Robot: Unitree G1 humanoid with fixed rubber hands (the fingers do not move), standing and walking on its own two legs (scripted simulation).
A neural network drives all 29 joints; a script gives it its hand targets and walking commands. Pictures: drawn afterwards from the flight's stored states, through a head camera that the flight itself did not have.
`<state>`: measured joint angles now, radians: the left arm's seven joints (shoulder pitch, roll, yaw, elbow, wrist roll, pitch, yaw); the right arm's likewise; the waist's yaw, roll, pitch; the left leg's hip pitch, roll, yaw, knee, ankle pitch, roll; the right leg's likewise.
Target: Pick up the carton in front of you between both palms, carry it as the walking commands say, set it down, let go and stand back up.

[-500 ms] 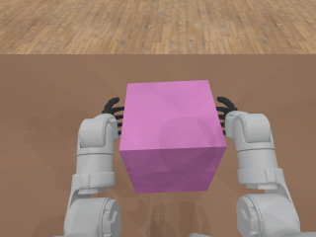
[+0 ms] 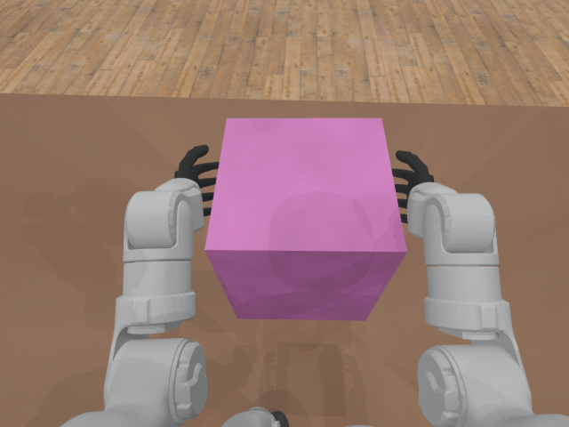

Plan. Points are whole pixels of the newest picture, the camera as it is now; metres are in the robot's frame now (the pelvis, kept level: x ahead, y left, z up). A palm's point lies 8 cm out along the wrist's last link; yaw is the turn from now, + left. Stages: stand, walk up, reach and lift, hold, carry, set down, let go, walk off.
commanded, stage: carry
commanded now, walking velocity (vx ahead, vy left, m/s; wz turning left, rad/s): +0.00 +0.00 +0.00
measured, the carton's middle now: (302, 228) +0.37 +0.01 +0.04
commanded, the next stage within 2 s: none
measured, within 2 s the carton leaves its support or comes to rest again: neither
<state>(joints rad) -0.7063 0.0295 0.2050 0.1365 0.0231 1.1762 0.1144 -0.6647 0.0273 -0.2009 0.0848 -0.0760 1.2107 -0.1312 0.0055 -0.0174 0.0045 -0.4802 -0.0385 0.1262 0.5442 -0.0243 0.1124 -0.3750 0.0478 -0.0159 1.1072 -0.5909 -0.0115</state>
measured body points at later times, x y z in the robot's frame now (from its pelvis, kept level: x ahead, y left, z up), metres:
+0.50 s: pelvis +0.09 -0.01 +0.00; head +0.10 -0.01 +0.45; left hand +0.46 +0.15 +0.12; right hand +0.46 -0.15 +0.11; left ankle +0.09 +0.05 -0.72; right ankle +0.10 -0.12 -0.72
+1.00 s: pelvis +0.08 -0.02 +0.01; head +0.04 -0.02 +0.46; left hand +0.43 +0.14 +0.14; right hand +0.43 -0.17 +0.13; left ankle +0.09 +0.05 -0.72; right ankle +0.10 -0.12 -0.73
